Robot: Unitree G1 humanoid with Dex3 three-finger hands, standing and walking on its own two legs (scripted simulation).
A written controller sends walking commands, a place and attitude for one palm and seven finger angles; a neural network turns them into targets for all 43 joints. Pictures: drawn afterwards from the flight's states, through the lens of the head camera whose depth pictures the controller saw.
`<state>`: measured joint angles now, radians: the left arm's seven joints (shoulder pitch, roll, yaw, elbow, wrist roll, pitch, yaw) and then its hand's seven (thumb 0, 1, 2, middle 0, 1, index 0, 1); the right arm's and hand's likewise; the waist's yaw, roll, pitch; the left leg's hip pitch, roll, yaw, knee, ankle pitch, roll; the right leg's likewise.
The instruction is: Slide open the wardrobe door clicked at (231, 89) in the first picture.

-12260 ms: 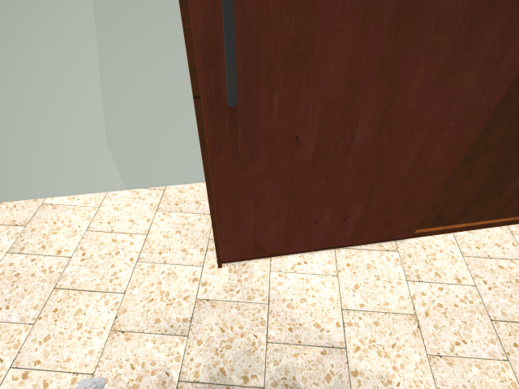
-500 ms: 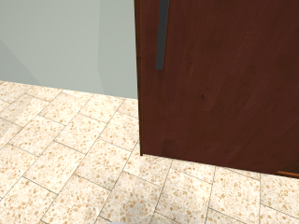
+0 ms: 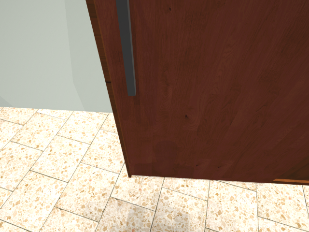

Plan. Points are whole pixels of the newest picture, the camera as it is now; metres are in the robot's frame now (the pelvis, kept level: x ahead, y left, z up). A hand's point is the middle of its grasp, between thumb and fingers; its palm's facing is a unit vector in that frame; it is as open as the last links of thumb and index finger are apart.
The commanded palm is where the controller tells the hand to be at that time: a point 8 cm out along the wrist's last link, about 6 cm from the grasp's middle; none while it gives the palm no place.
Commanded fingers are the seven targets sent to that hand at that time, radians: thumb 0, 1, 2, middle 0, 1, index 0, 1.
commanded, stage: come to a stop and stand still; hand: left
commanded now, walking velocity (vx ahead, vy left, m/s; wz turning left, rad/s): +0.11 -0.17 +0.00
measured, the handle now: (128, 38) +0.50 +0.10 +0.24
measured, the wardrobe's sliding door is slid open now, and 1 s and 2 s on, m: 0.00 0.00 0.00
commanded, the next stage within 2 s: none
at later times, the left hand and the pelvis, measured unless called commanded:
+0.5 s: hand out of the picture +0.04 +0.13 -0.18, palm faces +0.10 -0.97 -0.20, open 7.3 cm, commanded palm none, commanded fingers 0.00 0.90 0.90 -0.20 -0.30 -0.20 -0.30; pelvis +0.05 -0.04 +0.00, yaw +1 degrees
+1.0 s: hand out of the picture +0.04 +0.15 -0.17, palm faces +0.03 -0.98 -0.22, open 7.4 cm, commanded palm none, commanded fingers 0.00 0.90 0.90 -0.20 -0.30 -0.20 -0.30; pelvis +0.02 -0.03 +0.00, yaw +1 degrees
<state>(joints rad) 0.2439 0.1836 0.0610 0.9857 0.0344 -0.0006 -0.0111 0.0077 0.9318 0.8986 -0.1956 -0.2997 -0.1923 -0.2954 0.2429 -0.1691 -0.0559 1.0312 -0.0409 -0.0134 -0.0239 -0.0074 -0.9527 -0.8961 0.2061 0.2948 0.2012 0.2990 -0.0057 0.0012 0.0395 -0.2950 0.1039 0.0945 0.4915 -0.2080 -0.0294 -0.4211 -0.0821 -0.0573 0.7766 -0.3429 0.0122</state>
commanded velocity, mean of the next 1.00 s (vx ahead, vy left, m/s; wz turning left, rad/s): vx -0.06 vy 0.07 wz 0.00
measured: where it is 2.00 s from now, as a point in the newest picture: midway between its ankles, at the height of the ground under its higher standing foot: outside the picture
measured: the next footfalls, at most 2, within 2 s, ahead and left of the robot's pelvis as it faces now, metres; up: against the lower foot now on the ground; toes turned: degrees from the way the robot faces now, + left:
right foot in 0.06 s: +0.08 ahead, -0.15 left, +0.00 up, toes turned -6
left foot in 0.54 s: +0.11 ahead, +0.09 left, +0.00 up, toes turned +4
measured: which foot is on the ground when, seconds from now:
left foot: down 0.00-0.06, up 0.08-0.52, down 0.54-1.00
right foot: up 0.00-0.04, down 0.06-0.56, up 0.58-0.84, down 0.86-1.00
